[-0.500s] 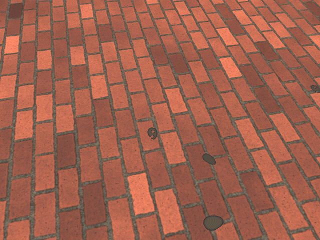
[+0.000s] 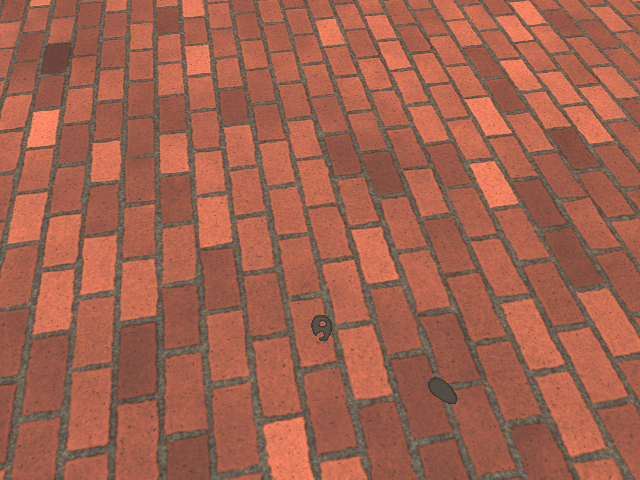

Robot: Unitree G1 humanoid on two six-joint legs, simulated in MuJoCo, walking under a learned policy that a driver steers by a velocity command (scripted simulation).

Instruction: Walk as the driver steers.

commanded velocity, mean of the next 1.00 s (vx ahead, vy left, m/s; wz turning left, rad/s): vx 0.02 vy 0.00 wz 0.13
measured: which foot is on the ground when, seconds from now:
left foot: down 0.00-0.82, up 0.84-1.00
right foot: down 0.00-1.00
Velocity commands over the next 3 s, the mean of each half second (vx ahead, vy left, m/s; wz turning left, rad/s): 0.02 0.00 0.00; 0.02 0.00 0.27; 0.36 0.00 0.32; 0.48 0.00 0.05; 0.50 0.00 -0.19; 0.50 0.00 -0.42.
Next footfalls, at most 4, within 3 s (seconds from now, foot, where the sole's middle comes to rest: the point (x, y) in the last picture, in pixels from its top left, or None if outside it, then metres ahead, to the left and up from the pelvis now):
1.10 left None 0.02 0.15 -0.77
1.58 right None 0.45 0.08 -0.77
2.08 left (134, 418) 0.64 0.43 -0.77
2.64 right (216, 286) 1.00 0.29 -0.77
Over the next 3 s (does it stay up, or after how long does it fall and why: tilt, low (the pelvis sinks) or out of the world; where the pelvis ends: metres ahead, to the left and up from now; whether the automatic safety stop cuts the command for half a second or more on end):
stays up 1.02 0.36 0.02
